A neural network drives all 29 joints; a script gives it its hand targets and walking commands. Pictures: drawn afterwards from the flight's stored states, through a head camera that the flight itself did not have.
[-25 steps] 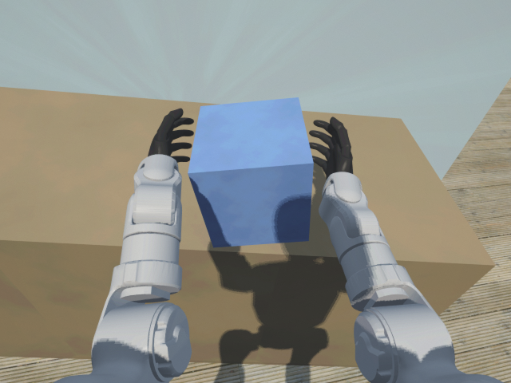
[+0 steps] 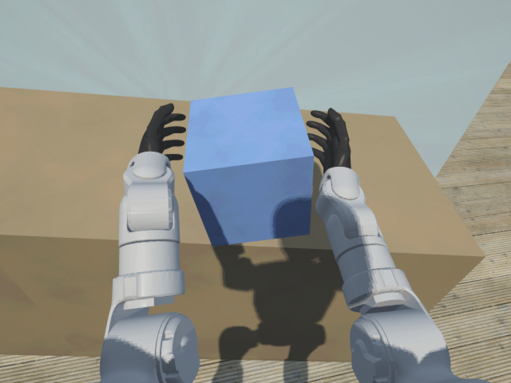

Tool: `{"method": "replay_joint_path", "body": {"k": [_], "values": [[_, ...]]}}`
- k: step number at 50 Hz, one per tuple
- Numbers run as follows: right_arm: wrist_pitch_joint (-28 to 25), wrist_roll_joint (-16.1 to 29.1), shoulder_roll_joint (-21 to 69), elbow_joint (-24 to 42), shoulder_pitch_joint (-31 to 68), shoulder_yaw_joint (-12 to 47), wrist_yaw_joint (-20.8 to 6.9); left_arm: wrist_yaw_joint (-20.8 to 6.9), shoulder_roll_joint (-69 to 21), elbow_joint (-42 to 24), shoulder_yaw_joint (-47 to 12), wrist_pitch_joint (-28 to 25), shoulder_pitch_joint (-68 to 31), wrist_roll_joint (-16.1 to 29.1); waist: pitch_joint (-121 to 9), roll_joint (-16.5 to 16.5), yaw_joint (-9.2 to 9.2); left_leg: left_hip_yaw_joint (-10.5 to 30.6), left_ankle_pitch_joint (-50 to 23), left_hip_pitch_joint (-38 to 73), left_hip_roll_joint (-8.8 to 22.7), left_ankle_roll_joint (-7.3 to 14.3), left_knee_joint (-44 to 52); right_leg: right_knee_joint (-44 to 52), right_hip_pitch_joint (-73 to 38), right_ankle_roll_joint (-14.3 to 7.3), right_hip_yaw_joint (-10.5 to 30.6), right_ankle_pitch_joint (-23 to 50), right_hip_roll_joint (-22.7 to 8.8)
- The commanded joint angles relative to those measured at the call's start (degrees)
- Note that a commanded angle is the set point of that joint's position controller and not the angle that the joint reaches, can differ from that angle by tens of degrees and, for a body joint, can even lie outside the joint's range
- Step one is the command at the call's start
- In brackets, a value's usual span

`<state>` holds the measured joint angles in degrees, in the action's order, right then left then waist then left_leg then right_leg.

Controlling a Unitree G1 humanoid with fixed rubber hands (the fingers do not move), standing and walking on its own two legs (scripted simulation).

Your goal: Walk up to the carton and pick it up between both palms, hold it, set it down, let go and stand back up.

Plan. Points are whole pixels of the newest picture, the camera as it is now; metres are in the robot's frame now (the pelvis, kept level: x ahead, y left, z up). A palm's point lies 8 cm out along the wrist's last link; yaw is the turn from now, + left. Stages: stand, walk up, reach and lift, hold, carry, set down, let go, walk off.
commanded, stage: reach and lift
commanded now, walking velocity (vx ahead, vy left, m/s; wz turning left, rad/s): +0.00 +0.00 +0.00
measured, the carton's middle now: (251, 168) +0.44 -0.03 +0.13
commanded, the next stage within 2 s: hold in 0.98 s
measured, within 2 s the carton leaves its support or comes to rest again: neither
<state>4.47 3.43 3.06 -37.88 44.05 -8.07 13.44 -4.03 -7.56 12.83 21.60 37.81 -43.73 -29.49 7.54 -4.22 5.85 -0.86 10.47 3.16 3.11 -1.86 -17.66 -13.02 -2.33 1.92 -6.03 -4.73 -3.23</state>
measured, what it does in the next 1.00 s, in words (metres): stands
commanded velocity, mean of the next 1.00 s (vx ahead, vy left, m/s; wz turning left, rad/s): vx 0.00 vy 0.00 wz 0.00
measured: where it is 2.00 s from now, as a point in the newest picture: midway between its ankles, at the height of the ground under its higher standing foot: outside the picture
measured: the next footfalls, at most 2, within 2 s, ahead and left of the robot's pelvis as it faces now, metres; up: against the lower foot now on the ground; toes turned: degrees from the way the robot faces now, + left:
none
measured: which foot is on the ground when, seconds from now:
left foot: down 0.00-1.00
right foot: down 0.00-1.00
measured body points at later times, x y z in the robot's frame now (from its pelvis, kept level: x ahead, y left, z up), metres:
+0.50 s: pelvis +0.00 +0.00 +0.00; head -0.02 +0.03 +0.45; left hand +0.39 +0.13 +0.21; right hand +0.39 -0.14 +0.21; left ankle +0.01 +0.14 -0.75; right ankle +0.04 -0.14 -0.75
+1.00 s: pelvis -0.01 -0.01 +0.00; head -0.04 +0.02 +0.45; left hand +0.38 +0.14 +0.22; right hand +0.38 -0.13 +0.23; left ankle +0.01 +0.14 -0.75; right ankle +0.04 -0.14 -0.75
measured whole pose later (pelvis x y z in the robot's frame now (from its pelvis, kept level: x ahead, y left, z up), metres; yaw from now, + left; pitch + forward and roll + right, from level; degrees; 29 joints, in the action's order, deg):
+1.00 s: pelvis -0.01 -0.01 +0.00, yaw +1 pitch -13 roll -1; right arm 9.9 6.7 3.2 -32.2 45.6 -3.5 15.9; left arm -7.0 -6.0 5.8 22.3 45.7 -44.7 -31.3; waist 8.1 -4.1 6.4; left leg -0.3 9.6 5.4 3.5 -2.4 -16.8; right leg -13.1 -4.6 1.2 -6.7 -4.9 -2.7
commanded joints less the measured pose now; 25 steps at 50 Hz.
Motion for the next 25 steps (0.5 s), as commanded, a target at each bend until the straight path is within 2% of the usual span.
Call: {"method": "replay_joint_path", "body": {"k": [1, 5, 9, 11, 13, 17, 18, 21, 23, 25], "values": [[-1.94, 1.28, 22.07, 9.64, 33.38, 15.81, -8.7, -8.12, -23.6, 0.51, -17.52, -1.72, -25.44, 6.99, -18.7, 3.82, 0.34, -5.02, -8.53, -2.29, -5.61, 0.88, 2.64, -0.16, -9.14, -0.41, -3.09, 1.76, 6.09], [-1.33, 2.06, 22.38, 11.81, 33.08, 17.59, -8.02, -8.6, -23.22, -1.5, -17.31, -0.71, -24.89, 6.82, -19.34, 2.78, 0.25, -5.32, -10.72, -1.72, -5.84, 0.92, 1.88, -0.55, -10.72, -0.1, -3.11, 5.14, 5.99], [-0.75, 2.71, 22.62, 12.88, 33.53, 18.26, -7.55, -9.2, -22.67, -2.01, -17.27, -0.01, -25.44, 6.96, -19.19, 2.52, 0.27, -5.54, -10.03, -1.78, -5.88, 1.19, 2.04, -0.53, -11.5, -0.11, -3.0, 4.65, 5.96], [-0.12, 2.67, 22.7, 11.73, 31.96, 18.21, -7.21, -9.56, -22.52, -2.83, -17.55, 0.37, -26.24, 6.82, -18.44, 2.77, 0.95, -5.31, -11.07, -1.54, -5.8, 0.91, 1.89, -0.52, -11.79, -0.26, -2.9, 5.56, 5.96], [0.09, 3.5, 22.84, 12.71, 32.77, 19.04, -7.03, -9.77, -22.48, -3.47, -17.64, 0.61, -26.63, 6.92, -18.77, 3.33, 0.71, -5.37, -12.12, -1.32, -5.84, 0.71, 1.66, -0.63, -11.92, -0.21, -2.97, 6.27, 6.04], [0.53, 4.64, 21.77, 13.98, 31.3, 20.3, -6.69, -9.9, -23.37, -6.02, -19.6, 1.5, -25.1, 7.51, -19.23, 4.19, 1.91, -4.75, -15.88, 0.44, -5.59, -0.19, 0.95, -0.72, -12.64, -0.64, -3.25, 8.59, 6.32], [0.6, 5.09, 22.06, 14.95, 31.14, 21.04, -6.67, -9.88, -23.11, -7.21, -19.95, 1.57, -25.21, 7.51, -19.45, 4.44, 1.67, -4.71, -16.73, 0.73, -5.51, -0.21, 0.77, -0.86, -12.63, -0.65, -3.16, 8.89, 6.47], [1.28, 5.05, 21.21, 13.81, 29.66, 20.68, -6.65, -10.19, -22.77, -7.1, -19.7, 2.28, -23.9, 6.93, -17.03, 4.56, 2.08, -4.54, -16.08, 0.25, -5.4, -0.39, 1.33, -0.42, -12.86, -0.77, -3.29, 8.11, 6.42], [1.23, 5.82, 21.49, 15.72, 30.49, 21.66, -6.51, -10.21, -22.9, -7.94, -19.89, 2.58, -23.65, 7.16, -18.14, 4.12, 1.3, -4.57, -16.79, 0.58, -5.37, -0.32, 1.21, -0.53, -13.27, -0.81, -3.3, 8.72, 6.59], [1.45, 5.62, 21.1, 14.88, 30.67, 21.3, -6.61, -10.01, -22.98, -8.69, -20.56, 2.62, -25.02, 7.41, -17.32, 4.99, 1.94, -4.52, -15.69, 0.25, -5.34, -0.33, 1.39, -0.55, -12.28, -0.91, -3.29, 6.99, 6.5]]}}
